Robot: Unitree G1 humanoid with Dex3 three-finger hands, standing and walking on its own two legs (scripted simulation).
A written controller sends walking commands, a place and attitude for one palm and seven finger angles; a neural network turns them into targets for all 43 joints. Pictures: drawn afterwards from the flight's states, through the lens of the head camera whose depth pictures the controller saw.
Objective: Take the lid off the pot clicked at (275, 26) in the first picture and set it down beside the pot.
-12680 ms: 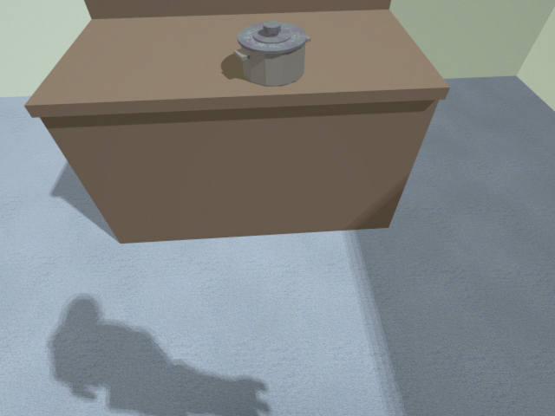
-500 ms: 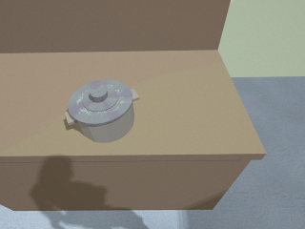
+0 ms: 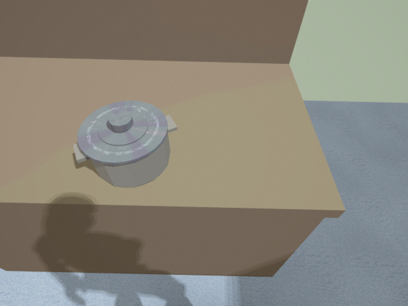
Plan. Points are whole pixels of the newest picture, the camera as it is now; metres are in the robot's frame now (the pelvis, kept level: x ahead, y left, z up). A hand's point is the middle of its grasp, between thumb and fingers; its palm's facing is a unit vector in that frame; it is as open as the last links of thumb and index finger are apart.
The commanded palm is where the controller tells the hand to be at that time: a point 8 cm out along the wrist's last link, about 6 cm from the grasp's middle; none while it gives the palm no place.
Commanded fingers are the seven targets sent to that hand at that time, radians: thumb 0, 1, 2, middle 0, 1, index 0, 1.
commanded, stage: come to a stop and stand still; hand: left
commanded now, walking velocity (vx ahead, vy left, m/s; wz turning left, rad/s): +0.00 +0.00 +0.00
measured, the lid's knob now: (121, 120) +0.47 +0.22 +0.09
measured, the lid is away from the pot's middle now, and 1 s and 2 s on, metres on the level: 0.00 0.00 0.00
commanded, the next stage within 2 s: look again from close up in 0.08 s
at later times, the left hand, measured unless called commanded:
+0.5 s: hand out of the picture -0.01 +0.16 -0.17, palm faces +0.02 -0.98 -0.18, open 7.3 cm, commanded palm none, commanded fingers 0.00 0.90 0.90 -0.20 -0.30 -0.20 -0.30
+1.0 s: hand out of the picture -0.02 +0.17 -0.17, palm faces +0.03 -0.98 -0.18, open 7.3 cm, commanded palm +0.08 +0.21 -0.07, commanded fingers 0.00 0.90 0.90 -0.33 -0.44 -0.33 -0.44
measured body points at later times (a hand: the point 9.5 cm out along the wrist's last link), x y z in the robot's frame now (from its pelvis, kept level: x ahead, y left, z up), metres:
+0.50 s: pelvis +0.00 +0.00 +0.00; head +0.02 +0.00 +0.45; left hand -0.01 +0.21 -0.16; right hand -0.01 -0.22 -0.16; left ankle -0.02 +0.14 -0.74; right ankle -0.04 -0.08 -0.74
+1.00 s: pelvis -0.01 +0.01 +0.00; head +0.02 +0.01 +0.45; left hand -0.02 +0.22 -0.16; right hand -0.02 -0.21 -0.16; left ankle -0.02 +0.14 -0.74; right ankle -0.04 -0.08 -0.74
